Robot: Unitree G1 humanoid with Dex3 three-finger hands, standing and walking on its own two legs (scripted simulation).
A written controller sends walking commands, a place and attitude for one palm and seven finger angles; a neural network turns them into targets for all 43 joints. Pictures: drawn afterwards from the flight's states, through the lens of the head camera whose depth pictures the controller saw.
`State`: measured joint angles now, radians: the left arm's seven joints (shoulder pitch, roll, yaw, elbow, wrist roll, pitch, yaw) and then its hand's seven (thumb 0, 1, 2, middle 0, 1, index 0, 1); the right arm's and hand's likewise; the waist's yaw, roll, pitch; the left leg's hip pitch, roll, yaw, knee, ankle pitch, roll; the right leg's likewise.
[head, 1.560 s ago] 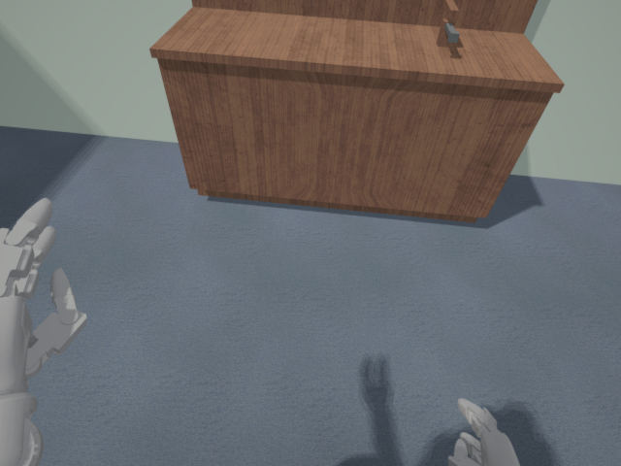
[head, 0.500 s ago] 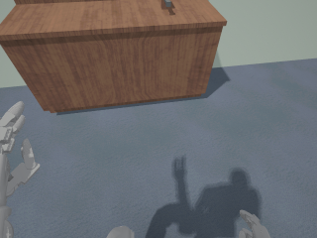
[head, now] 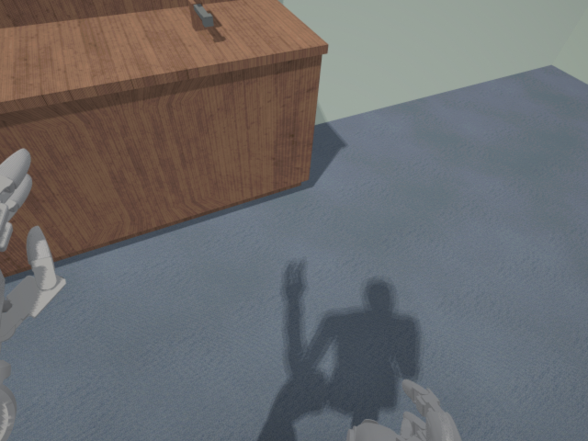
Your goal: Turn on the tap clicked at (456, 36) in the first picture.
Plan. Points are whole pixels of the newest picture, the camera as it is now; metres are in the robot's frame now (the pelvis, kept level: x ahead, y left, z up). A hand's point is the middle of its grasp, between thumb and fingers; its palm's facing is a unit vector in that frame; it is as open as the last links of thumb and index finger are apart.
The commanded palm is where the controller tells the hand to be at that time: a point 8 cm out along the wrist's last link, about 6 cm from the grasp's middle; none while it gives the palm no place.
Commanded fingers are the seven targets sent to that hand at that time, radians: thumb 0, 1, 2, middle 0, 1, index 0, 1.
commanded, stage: walk to a spot facing it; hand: left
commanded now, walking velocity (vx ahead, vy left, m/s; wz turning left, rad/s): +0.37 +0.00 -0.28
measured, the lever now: (207, 20) +1.21 +0.33 +0.02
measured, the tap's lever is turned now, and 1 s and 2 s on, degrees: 0 0 0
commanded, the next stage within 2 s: turn to face it in 1.20 s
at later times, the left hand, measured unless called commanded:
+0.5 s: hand (154, 155) +0.40 +0.20 +0.19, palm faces +0.38 -0.83 -0.40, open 7.4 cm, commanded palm +0.36 +0.24 +0.17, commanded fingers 0.00 0.90 0.90 -0.20 -0.30 -0.20 -0.30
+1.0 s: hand (253, 96) +0.58 +0.11 +0.16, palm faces +0.26 -0.82 -0.51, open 7.4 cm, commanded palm +0.52 +0.15 +0.17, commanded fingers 0.00 0.90 0.90 -0.20 -0.30 -0.20 -0.30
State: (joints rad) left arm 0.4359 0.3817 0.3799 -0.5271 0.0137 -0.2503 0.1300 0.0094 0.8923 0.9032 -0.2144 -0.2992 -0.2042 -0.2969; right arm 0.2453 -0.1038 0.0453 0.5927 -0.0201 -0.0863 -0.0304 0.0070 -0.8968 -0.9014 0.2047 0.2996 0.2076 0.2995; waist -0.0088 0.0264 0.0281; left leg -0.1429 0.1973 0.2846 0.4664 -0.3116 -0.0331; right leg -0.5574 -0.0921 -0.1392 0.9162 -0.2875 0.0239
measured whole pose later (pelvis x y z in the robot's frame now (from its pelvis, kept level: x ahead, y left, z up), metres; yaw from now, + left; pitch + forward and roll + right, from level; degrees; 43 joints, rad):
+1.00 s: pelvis +0.30 -0.09 -0.02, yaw -13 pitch +0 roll +0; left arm 0.40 0.37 0.40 -0.43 -0.01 -0.19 0.15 0.01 0.89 0.90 -0.21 -0.30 -0.21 -0.30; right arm 0.22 -0.19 0.01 0.63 0.01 -0.04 -0.06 0.01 -0.90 -0.90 0.20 0.30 0.21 0.30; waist 0.01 0.08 0.06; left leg -0.32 0.21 0.16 0.91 -0.46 -0.03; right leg -0.35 -0.04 -0.19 0.65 -0.28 -0.06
